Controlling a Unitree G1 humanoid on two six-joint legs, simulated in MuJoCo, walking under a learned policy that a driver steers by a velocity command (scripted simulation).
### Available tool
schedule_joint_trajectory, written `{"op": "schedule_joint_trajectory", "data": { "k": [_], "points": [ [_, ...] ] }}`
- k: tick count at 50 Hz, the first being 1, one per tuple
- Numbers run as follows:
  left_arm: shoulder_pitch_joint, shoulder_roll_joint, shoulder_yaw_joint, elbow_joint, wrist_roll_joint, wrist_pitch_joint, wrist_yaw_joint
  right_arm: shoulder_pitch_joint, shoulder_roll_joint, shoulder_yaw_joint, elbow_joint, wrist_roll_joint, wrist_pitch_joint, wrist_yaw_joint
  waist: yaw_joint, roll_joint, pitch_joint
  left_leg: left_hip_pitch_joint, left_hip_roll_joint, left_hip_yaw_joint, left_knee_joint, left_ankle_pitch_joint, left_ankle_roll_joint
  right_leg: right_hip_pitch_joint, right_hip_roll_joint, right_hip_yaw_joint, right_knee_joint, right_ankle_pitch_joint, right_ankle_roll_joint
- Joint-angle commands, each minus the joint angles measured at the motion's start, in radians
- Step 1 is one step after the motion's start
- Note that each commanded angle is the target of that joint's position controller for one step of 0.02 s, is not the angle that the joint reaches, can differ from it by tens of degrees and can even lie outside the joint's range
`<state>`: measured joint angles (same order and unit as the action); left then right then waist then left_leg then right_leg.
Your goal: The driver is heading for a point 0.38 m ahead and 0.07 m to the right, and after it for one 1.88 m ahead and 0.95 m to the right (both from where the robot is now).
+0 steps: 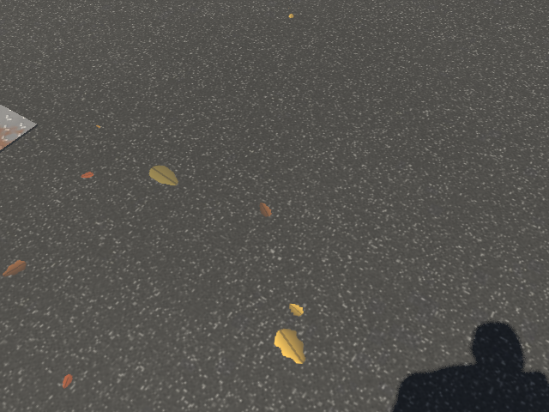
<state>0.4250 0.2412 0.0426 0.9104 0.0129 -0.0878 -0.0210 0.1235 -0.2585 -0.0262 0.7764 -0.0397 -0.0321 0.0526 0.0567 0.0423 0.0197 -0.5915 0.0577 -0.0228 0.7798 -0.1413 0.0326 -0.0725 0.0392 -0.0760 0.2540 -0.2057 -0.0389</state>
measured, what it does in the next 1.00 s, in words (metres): walks ahead, turning right: left foot, then right foot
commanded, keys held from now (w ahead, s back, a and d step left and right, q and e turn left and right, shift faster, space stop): w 0.24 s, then w+e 0.08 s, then e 0.68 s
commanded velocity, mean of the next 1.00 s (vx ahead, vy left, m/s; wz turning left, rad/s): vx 0.27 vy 0.00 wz -0.29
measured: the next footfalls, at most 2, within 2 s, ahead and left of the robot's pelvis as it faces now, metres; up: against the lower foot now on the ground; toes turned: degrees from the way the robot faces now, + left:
left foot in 0.14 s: +0.22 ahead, +0.12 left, +0.00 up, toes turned +3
right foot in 0.64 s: +0.42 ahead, -0.05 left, +0.00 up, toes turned -12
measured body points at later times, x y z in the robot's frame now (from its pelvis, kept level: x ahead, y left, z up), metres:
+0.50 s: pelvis +0.24 +0.05 +0.00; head +0.26 +0.06 +0.45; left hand +0.37 +0.29 -0.14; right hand +0.22 -0.21 -0.13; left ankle +0.18 +0.12 -0.75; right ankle +0.36 -0.09 -0.69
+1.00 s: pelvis +0.33 +0.03 -0.01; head +0.36 +0.01 +0.44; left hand +0.50 +0.27 -0.13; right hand +0.36 -0.26 -0.14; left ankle +0.41 +0.18 -0.70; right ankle +0.39 -0.04 -0.75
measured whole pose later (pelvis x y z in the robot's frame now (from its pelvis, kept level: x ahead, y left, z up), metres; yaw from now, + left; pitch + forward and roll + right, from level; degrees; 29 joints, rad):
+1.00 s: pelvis +0.33 +0.03 -0.01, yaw -22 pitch +1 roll +1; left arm 0.24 0.27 0.08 0.79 0.02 0.04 0.00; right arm 0.15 -0.25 -0.04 0.79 -0.02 0.05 -0.03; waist 0.04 0.00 0.05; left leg -0.49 0.02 -0.08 0.90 -0.38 -0.04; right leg -0.36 0.14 0.10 0.42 -0.07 -0.10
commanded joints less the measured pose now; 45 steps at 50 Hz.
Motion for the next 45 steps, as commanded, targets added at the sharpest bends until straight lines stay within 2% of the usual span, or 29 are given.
{"op": "schedule_joint_trajectory", "data": {
  "k": [1, 3, 5, 6, 7, 8, 9, 10, 11, 12, 14, 16, 18, 20, 23, 25, 28, 30, 31, 32, 33, 34, 35, 36, 37, 38, 39, 41, 45],
  "points": [
    [-0.014, 0.151, 0.03, -0.048, -0.003, -0.014, -0.001, -0.092, -0.036, 0.007, -0.08, 0.007, -0.014, 0.003, -0.017, -0.139, 0.027, 0.108, -0.011, 0.069, -0.13, 0.047, -0.004, -0.085, -0.238, 0.131, -0.106, 0.255, -0.135],
    [0.009, 0.165, 0.033, -0.033, -0.001, -0.007, 0.0, -0.112, -0.052, 0.004, -0.091, 0.008, -0.017, -0.005, -0.015, -0.139, 0.03, 0.134, -0.019, 0.077, -0.178, 0.014, 0.012, -0.04, -0.269, 0.144, -0.075, 0.285, -0.128],
    [0.012, 0.175, 0.035, -0.022, 0.0, 0.004, 0.004, -0.076, -0.062, -0.001, -0.082, 0.002, -0.024, -0.013, -0.038, -0.136, 0.022, 0.21, -0.044, 0.092, -0.243, -0.035, 0.037, -0.007, -0.281, 0.14, 0.0, 0.358, -0.116],
    [0.013, 0.169, 0.032, -0.015, -0.003, 0.01, 0.006, 0.007, -0.069, -0.009, -0.052, -0.006, -0.032, -0.019, -0.079, -0.108, -0.011, 0.331, -0.069, 0.099, -0.311, -0.029, 0.053, -0.014, -0.252, 0.106, 0.117, 0.456, -0.099],
    [0.024, 0.14, 0.022, -0.014, -0.003, 0.012, 0.008, 0.156, -0.106, -0.026, 0.001, -0.019, -0.043, -0.03, -0.131, -0.057, -0.101, 0.533, -0.052, 0.062, -0.336, -0.046, 0.081, -0.076, -0.201, 0.06, 0.309, 0.462, -0.078],
    [0.012, 0.079, 0.001, -0.066, -0.016, 0.008, 0.005, 0.321, -0.196, -0.049, 0.02, -0.039, -0.049, -0.044, -0.194, 0.089, -0.241, 0.789, 0.207, -0.248, -0.388, -0.194, 0.155, -0.294, -0.129, -0.005, 0.624, 0.182, -0.036],
    [0.064, 0.056, -0.001, -0.086, -0.015, 0.01, 0.008, 0.355, -0.269, -0.071, 0.036, -0.011, -0.037, -0.051, -0.165, 0.251, -0.275, 0.872, 0.377, -0.612, -0.52, -0.215, 0.245, -0.548, 0.002, 0.001, 0.865, -0.334, -0.022],
    [-0.003, 0.141, 0.024, -0.075, 0.008, 0.022, 0.016, 0.297, -0.203, -0.058, 0.034, 0.018, -0.03, -0.049, -0.149, 0.096, -0.159, 0.786, 0.326, -0.54, -0.515, -0.218, 0.232, -0.625, -0.058, 0.092, 0.936, -0.291, -0.036],
    [-0.043, 0.123, 0.021, -0.084, 0.004, 0.019, 0.007, 0.221, -0.145, -0.042, 0.024, 0.022, -0.034, -0.045, -0.115, 0.058, -0.069, 0.677, 0.276, -0.412, -0.529, -0.14, 0.212, -0.623, -0.094, 0.104, 0.916, -0.203, -0.04],
    [-0.056, 0.102, 0.017, -0.08, -0.001, 0.02, 0.002, 0.173, -0.105, -0.032, 0.021, 0.02, -0.04, -0.04, -0.086, 0.039, -0.037, 0.593, 0.227, -0.32, -0.563, -0.063, 0.183, -0.578, -0.121, 0.102, 0.868, -0.146, -0.037],
    [-0.023, 0.079, 0.014, -0.051, 0.013, 0.044, -0.008, 0.141, -0.067, -0.022, 0.028, 0.02, -0.053, -0.046, -0.045, 0.052, -0.012, 0.497, 0.172, -0.188, -0.614, 0.028, 0.143, -0.501, -0.132, 0.105, 0.83, -0.098, -0.016],
    [-0.04, 0.07, 0.018, -0.052, 0.014, 0.058, -0.017, 0.173, -0.078, -0.026, 0.05, 0.023, -0.07, -0.05, -0.036, 0.04, -0.005, 0.485, 0.166, -0.121, -0.641, 0.126, 0.143, -0.508, -0.12, 0.113, 0.833, -0.048, -0.004],
    [-0.081, 0.062, 0.02, -0.06, 0.014, 0.066, -0.016, 0.193, -0.079, -0.026, 0.069, 0.025, -0.079, -0.055, -0.029, 0.017, 0.026, 0.482, 0.168, -0.036, -0.634, 0.37, 0.141, -0.542, -0.11, 0.116, 0.811, 0.002, 0.013],
    [-0.12, 0.053, 0.019, -0.074, 0.017, 0.069, -0.011, 0.201, -0.074, -0.023, 0.081, 0.026, -0.079, -0.059, -0.024, 0.015, 0.029, 0.486, 0.16, 0.049, -0.599, 0.584, 0.135, -0.55, -0.101, 0.099, 0.755, 0.053, 0.025],
    [-0.218, 0.027, 0.003, -0.11, 0.014, 0.068, -0.015, 0.191, -0.073, -0.019, 0.088, 0.03, -0.07, -0.069, -0.043, 0.042, 0.033, 0.471, 0.124, 0.148, -0.563, 0.644, 0.114, -0.487, -0.086, 0.033, 0.567, 0.161, 0.021],
    [-0.268, 0.019, -0.004, -0.129, 0.017, 0.068, -0.018, 0.222, -0.082, -0.02, 0.105, 0.031, -0.062, -0.077, -0.067, 0.046, 0.025, 0.51, 0.128, 0.173, -0.524, 0.671, 0.109, -0.451, -0.068, -0.003, 0.465, 0.196, 0.007],
    [-0.247, 0.042, 0.001, -0.14, 0.026, 0.065, -0.017, 0.234, -0.106, -0.03, 0.119, 0.03, -0.046, -0.09, -0.062, 0.06, 0.001, 0.586, 0.159, 0.178, -0.401, 0.771, 0.098, -0.4, -0.036, -0.029, 0.393, 0.115, -0.034],
    [-0.163, 0.069, 0.013, -0.124, 0.031, 0.058, -0.012, 0.214, -0.127, -0.041, 0.114, 0.031, -0.033, -0.098, -0.031, 0.054, -0.042, 0.608, 0.166, 0.18, -0.227, 0.839, 0.087, -0.314, 0.007, -0.043, 0.334, 0.043, -0.073],
    [-0.077, 0.082, 0.023, -0.1, 0.035, 0.046, -0.008, 0.199, -0.134, -0.046, 0.108, 0.035, -0.024, -0.099, 0.01, 0.016, -0.088, 0.584, 0.139, 0.199, -0.059, 0.75, 0.066, -0.211, 0.027, -0.037, 0.234, 0.121, -0.095],
    [0.001, 0.155, 0.045, -0.092, 0.04, 0.034, 0.003, 0.211, -0.14, -0.049, 0.088, 0.037, -0.022, -0.096, 0.049, -0.082, -0.158, 0.44, 0.078, 0.214, 0.203, 0.433, 0.021, -0.032, -0.086, 0.114, 0.193, 0.489, -0.145],
    [-0.019, 0.273, 0.075, -0.106, 0.024, 0.039, 0.015, 0.295, -0.034, -0.03, 0.051, 0.029, -0.016, -0.087, -0.039, -0.276, -0.232, 0.128, -0.114, 0.203, 0.53, -0.5, -0.025, 0.205, -0.376, 0.459, 0.302, 1.204, -0.3],
    [0.019, 0.276, 0.083, -0.114, -0.03, 0.055, 0.014, 0.307, -0.058, -0.029, 0.053, 0.018, 0.002, -0.083, 0.002, -0.211, -0.381, 0.059, -0.12, 0.005, 0.634, -0.51, -0.035, 0.249, -0.43, 0.599, 0.219, 1.069, -0.411],
    [-0.068, 0.228, 0.076, -0.139, -0.032, 0.073, 0.021, 0.252, -0.077, -0.032, 0.048, 0.017, 0.009, -0.082, -0.012, -0.12, -0.267, 0.015, -0.068, -0.022, 0.642, -0.441, -0.04, 0.135, -0.4, 0.546, 0.162, 0.779, -0.395],
    [-0.142, 0.163, 0.057, -0.152, -0.023, 0.089, 0.027, 0.177, -0.082, -0.033, 0.033, 0.016, 0.01, -0.082, -0.027, -0.063, -0.127, -0.007, -0.038, -0.02, 0.566, -0.373, -0.045, -0.009, -0.34, 0.483, 0.102, 0.588, -0.345],
    [-0.177, 0.127, 0.046, -0.155, -0.017, 0.098, 0.03, 0.136, -0.088, -0.037, 0.021, 0.009, 0.015, -0.083, -0.047, -0.042, -0.059, 0.003, -0.02, -0.021, 0.487, -0.329, -0.053, -0.094, -0.283, 0.442, 0.066, 0.494, -0.296],
    [-0.194, 0.116, 0.044, -0.159, -0.016, 0.103, 0.033, 0.147, -0.084, -0.037, 0.018, 0.002, 0.029, -0.083, -0.065, -0.06, -0.051, 0.05, -0.014, -0.02, 0.427, -0.296, -0.059, -0.153, -0.239, 0.398, 0.046, 0.438, -0.266],
    [-0.196, 0.122, 0.046, -0.159, -0.008, 0.103, 0.031, 0.165, -0.072, -0.035, 0.023, 0.0, 0.045, -0.082, -0.072, -0.071, -0.068, 0.092, -0.028, -0.01, 0.4, -0.275, -0.063, -0.185, -0.214, 0.373, 0.042, 0.423, -0.247],
    [-0.19, 0.151, 0.056, -0.161, -0.001, 0.095, 0.024, 0.179, -0.053, -0.031, 0.019, 0.006, 0.06, -0.083, -0.078, -0.079, -0.101, 0.117, -0.041, -0.007, 0.342, -0.258, -0.07, -0.195, -0.187, 0.362, 0.043, 0.393, -0.228],
    [-0.183, 0.178, 0.068, -0.173, 0.003, 0.108, 0.024, 0.106, -0.065, -0.034, -0.013, 0.01, 0.074, -0.088, -0.047, -0.132, -0.096, 0.085, -0.046, -0.023, 0.212, -0.229, -0.08, -0.194, -0.161, 0.428, 0.002, 0.048, -0.193]
  ]
}}
Over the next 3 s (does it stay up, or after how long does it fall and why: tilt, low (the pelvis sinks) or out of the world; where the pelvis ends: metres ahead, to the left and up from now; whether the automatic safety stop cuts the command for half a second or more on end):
stays up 0.55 -0.18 -0.01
